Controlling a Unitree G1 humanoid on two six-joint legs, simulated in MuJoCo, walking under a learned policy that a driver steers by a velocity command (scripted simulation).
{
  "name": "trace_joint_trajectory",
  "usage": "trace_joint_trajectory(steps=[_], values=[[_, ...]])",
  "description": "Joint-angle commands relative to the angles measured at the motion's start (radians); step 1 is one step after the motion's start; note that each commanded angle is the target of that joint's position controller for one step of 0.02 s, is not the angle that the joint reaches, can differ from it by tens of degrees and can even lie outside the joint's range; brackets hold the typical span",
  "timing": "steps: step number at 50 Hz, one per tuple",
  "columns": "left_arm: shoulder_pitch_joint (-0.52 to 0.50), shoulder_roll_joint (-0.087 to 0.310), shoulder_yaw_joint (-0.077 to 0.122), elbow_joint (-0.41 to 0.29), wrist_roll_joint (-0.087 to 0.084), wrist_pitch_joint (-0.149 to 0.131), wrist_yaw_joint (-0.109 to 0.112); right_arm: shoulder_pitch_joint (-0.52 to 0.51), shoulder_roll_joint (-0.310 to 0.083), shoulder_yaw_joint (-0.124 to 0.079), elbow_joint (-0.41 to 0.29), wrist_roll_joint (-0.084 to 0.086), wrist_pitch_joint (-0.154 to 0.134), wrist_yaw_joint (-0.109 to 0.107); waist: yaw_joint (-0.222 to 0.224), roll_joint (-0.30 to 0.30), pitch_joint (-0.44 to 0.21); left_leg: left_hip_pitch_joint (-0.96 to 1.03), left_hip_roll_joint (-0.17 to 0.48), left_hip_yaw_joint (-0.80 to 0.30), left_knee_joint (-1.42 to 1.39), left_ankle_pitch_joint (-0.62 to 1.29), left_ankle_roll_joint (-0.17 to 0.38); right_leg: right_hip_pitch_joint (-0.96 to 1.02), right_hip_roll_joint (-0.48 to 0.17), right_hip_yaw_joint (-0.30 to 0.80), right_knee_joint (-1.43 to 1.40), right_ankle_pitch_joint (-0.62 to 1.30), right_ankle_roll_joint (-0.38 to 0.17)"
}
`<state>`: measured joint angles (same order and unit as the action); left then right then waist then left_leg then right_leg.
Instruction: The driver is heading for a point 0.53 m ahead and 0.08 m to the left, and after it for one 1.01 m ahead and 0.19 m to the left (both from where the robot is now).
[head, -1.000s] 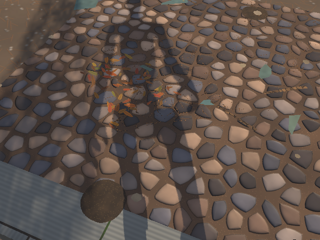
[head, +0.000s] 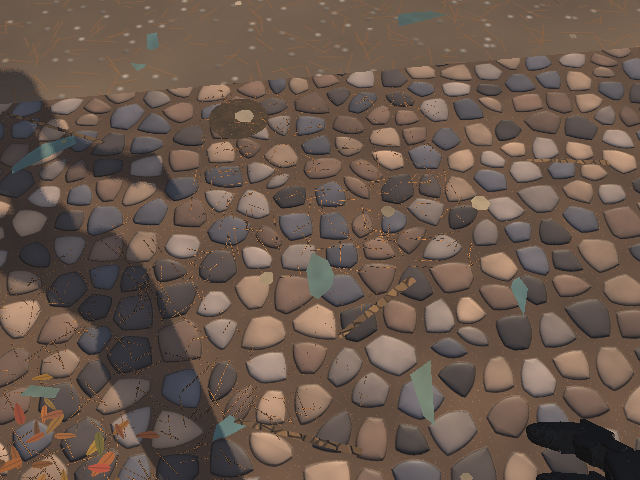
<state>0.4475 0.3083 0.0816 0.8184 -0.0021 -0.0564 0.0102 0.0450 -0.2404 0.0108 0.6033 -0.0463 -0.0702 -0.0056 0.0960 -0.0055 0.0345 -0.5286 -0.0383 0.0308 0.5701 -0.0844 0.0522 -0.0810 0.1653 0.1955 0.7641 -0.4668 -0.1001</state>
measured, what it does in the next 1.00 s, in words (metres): walks ahead: right foot, then left foot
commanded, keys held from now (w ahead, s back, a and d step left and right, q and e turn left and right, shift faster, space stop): w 0.34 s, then w+q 0.28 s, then q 0.38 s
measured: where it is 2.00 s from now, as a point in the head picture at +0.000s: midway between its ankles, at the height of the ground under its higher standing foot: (381, 455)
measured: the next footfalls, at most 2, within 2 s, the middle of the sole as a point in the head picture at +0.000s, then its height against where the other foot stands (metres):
right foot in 0.46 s outside the picture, level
left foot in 0.92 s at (323, 404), level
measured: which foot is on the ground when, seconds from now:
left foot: down 0.00-0.46, up 0.48-0.90, down 0.92-1.00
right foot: up 0.00-0.44, down 0.46-0.94, up 0.96-1.00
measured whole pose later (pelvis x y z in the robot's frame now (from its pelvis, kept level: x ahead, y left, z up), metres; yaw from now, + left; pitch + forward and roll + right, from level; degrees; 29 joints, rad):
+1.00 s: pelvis +0.45 +0.00 +0.00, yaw +14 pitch +1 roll -1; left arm 0.27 0.25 0.05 0.78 0.02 -0.01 0.02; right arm 0.15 -0.25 -0.06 0.69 -0.02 -0.01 0.03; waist 0.02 -0.01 0.08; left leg -0.49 -0.07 0.05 0.63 -0.16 0.12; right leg -0.32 -0.04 -0.09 1.13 -0.55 0.02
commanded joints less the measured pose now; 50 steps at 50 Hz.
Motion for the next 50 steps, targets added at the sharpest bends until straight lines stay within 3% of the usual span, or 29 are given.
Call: trace_joint_trajectory(steps=[1,2,3,5,8,11,14,18,20,21,22,23,24,25,26,27,28,30,33,35,39,42,44,45,46,47,48,49,50], values=[[0.041,0.089,0.001,-0.102,0.02,-0.011,0.0,0.266,-0.17,-0.083,-0.017,0.004,0.001,-0.011,-0.119,0.116,-0.361,0.718,0.446,-0.729,-0.225,-0.178,0.244,-0.505,-0.082,-0.052,0.604,0.033,0.039],[-0.039,0.078,-0.003,-0.11,0.032,-0.008,-0.009,0.226,-0.098,-0.065,-0.012,0.014,-0.001,-0.007,-0.125,0.023,-0.221,0.574,0.393,-0.591,-0.259,-0.214,0.222,-0.511,-0.102,-0.062,0.581,0.106,0.045],[-0.076,0.061,-0.007,-0.122,0.035,-0.004,-0.017,0.218,-0.073,-0.058,0.005,0.01,-0.006,-0.002,-0.109,-0.01,-0.144,0.474,0.346,-0.49,-0.298,-0.189,0.188,-0.503,-0.129,-0.066,0.526,0.13,0.045],[-0.099,0.036,-0.015,-0.136,0.044,0.016,-0.035,0.245,-0.085,-0.06,0.049,0.014,-0.023,-0.001,-0.087,0.044,-0.065,0.37,0.287,-0.357,-0.343,-0.06,0.165,-0.491,-0.15,-0.074,0.465,0.124,0.052],[-0.113,0.018,-0.021,-0.144,0.05,0.032,-0.044,0.299,-0.099,-0.065,0.094,0.028,-0.049,0.011,-0.074,0.079,-0.051,0.355,0.267,-0.257,-0.378,0.081,0.167,-0.513,-0.152,-0.086,0.381,0.141,0.06],[-0.22,0.005,-0.034,-0.182,0.052,0.03,-0.052,0.314,-0.111,-0.068,0.123,0.029,-0.047,0.017,-0.079,0.094,-0.01,0.344,0.239,-0.172,-0.426,0.078,0.158,-0.567,-0.198,-0.131,0.23,0.259,0.075],[-0.338,-0.03,-0.056,-0.207,0.041,0.021,-0.063,0.341,-0.121,-0.073,0.144,0.034,-0.038,0.025,-0.116,0.098,0.006,0.311,0.196,-0.089,-0.439,0.09,0.135,-0.485,-0.219,-0.205,0.014,0.376,0.081],[-0.443,-0.018,-0.057,-0.239,0.032,0.01,-0.055,0.426,-0.147,-0.082,0.187,0.037,-0.025,0.027,-0.162,0.089,0.013,0.392,0.232,-0.107,-0.392,0.163,0.124,-0.426,-0.203,-0.251,-0.13,0.376,0.065],[-0.437,-0.008,-0.051,-0.248,0.032,0.001,-0.045,0.435,-0.163,-0.086,0.202,0.033,-0.015,0.021,-0.15,0.085,0.013,0.438,0.253,-0.139,-0.331,0.238,0.119,-0.389,-0.181,-0.254,-0.181,0.312,0.05],[-0.392,-0.002,-0.046,-0.237,0.035,-0.005,-0.04,0.428,-0.173,-0.088,0.206,0.033,-0.011,0.018,-0.126,0.083,-0.003,0.448,0.25,-0.142,-0.273,0.304,0.11,-0.324,-0.161,-0.257,-0.222,0.285,0.041],[-0.288,0.01,-0.037,-0.206,0.045,-0.016,-0.032,0.421,-0.173,-0.087,0.211,0.038,-0.008,0.015,-0.073,0.053,-0.051,0.426,0.217,-0.113,-0.145,0.391,0.091,-0.175,-0.141,-0.256,-0.296,0.304,0.023],[-0.136,0.055,-0.019,-0.164,0.066,-0.028,-0.017,0.417,-0.149,-0.08,0.203,0.044,-0.011,0.014,-0.01,0.009,-0.154,0.326,0.166,-0.077,0.045,0.318,0.068,0.053,-0.207,-0.179,-0.306,0.292,-0.009],[0.014,0.151,0.002,-0.162,0.092,-0.033,-0.001,0.41,-0.064,-0.056,0.145,0.058,-0.015,0.016,0.043,-0.144,-0.307,0.085,0.075,-0.011,0.364,-0.066,0.029,0.32,-0.508,0.159,-0.354,0.159,-0.075],[0.023,0.199,0.017,-0.154,0.068,-0.016,0.004,0.466,-0.071,-0.062,0.137,0.053,-0.004,0.008,0.016,-0.24,-0.33,-0.116,-0.02,-0.016,0.561,-0.467,0.023,0.337,-0.645,0.454,-0.466,0.142,-0.153],[-0.025,0.117,0.0,-0.153,0.045,-0.009,0.002,0.409,-0.125,-0.08,0.152,0.03,0.013,0.003,-0.001,-0.105,-0.209,-0.169,0.038,-0.083,0.637,-0.407,0.03,0.241,-0.591,0.368,-0.472,0.093,-0.142],[-0.09,0.056,-0.018,-0.149,0.032,-0.013,-0.002,0.365,-0.101,-0.078,0.146,0.03,0.015,0.012,-0.035,-0.079,-0.101,-0.168,0.071,-0.091,0.612,-0.326,0.028,0.126,-0.538,0.223,-0.504,0.141,-0.116],[-0.132,0.021,-0.026,-0.146,0.029,-0.019,-0.007,0.352,-0.084,-0.076,0.153,0.031,0.021,0.018,-0.061,-0.081,-0.057,-0.131,0.095,-0.085,0.571,-0.276,0.02,0.043,-0.485,0.109,-0.545,0.202,-0.081],[-0.154,-0.002,-0.032,-0.132,0.025,-0.032,-0.004,0.37,-0.074,-0.08,0.171,0.012,0.045,0.033,-0.101,-0.111,-0.022,-0.073,0.109,-0.074,0.553,-0.227,-0.005,-0.047,-0.431,-0.026,-0.588,0.33,-0.051],[-0.14,0.015,-0.023,-0.107,0.018,-0.055,-0.001,0.32,-0.054,-0.084,0.15,0.012,0.062,0.043,-0.128,-0.072,-0.002,-0.108,0.105,-0.062,0.549,-0.158,-0.03,-0.052,-0.432,-0.153,-0.583,0.69,-0.066],[-0.136,0.022,-0.02,-0.092,0.016,-0.052,0.004,0.27,-0.041,-0.082,0.129,0.01,0.065,0.045,-0.132,-0.074,0.0,-0.127,0.104,-0.042,0.487,-0.105,-0.047,-0.044,-0.422,-0.246,-0.551,0.876,-0.065],[-0.139,0.038,-0.014,-0.072,0.015,-0.035,0.011,0.144,-0.01,-0.062,0.082,0.016,0.063,0.064,-0.101,-0.112,0.004,0.001,0.084,0.03,0.188,0.055,-0.033,-0.078,-0.374,-0.382,-0.51,0.876,-0.035],[-0.116,0.076,0.001,-0.056,0.011,-0.021,0.018,0.126,-0.04,-0.07,0.061,0.005,0.064,0.067,-0.09,-0.107,-0.021,0.06,0.057,0.059,0.093,0.014,0.001,-0.005,-0.41,-0.387,-0.417,0.932,-0.017],[-0.124,0.099,0.011,-0.054,0.007,-0.008,0.026,0.172,-0.068,-0.083,0.059,-0.005,0.059,0.061,-0.109,-0.1,-0.053,0.123,0.021,0.07,0.044,-0.066,0.038,0.032,-0.422,-0.387,-0.276,1.018,-0.004],[-0.134,0.105,0.013,-0.056,0.005,0.003,0.028,0.247,-0.08,-0.091,0.077,-0.011,0.05,0.054,-0.144,-0.066,-0.094,0.206,-0.009,0.075,-0.028,-0.044,0.058,0.031,-0.402,-0.402,-0.13,0.986,0.012],[-0.112,0.101,0.012,-0.054,0.005,0.008,0.024,0.332,-0.118,-0.105,0.1,-0.023,0.035,0.039,-0.182,0.017,-0.157,0.342,-0.006,0.034,-0.121,0.13,0.086,-0.024,-0.35,-0.421,0.086,0.811,0.053],[-0.05,0.023,-0.008,-0.09,0.021,0.015,0.019,0.36,-0.231,-0.129,0.087,-0.015,0.025,0.023,-0.148,0.188,-0.236,0.551,0.261,-0.264,-0.038,0.649,0.147,-0.259,-0.267,-0.427,0.377,0.149,0.096],[0.002,0.018,-0.013,-0.129,0.009,0.038,0.015,0.371,-0.316,-0.156,0.068,0.038,0.041,0.021,-0.136,0.305,-0.403,0.717,0.441,-0.64,-0.102,0.847,0.365,-0.472,-0.093,-0.277,0.63,-0.235,0.132],[-0.045,0.045,-0.011,-0.11,0.033,0.053,0.016,0.341,-0.265,-0.151,0.047,0.065,0.063,0.015,-0.154,0.108,-0.387,0.671,0.405,-0.563,-0.152,0.601,0.347,-0.516,-0.171,-0.165,0.644,-0.164,0.131],[-0.122,0.04,-0.012,-0.122,0.027,0.055,0.014,0.278,-0.208,-0.133,0.044,0.06,0.076,0.006,-0.144,0.072,-0.242,0.533,0.357,-0.484,-0.188,0.422,0.317,-0.539,-0.188,-0.167,0.612,-0.088,0.129]])
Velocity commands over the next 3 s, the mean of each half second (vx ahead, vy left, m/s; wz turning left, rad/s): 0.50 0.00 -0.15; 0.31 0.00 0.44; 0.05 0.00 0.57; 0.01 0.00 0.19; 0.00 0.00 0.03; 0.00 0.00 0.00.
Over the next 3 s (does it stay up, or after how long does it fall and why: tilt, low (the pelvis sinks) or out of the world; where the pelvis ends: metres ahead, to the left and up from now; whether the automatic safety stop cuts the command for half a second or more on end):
stays up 0.49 -0.03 0.03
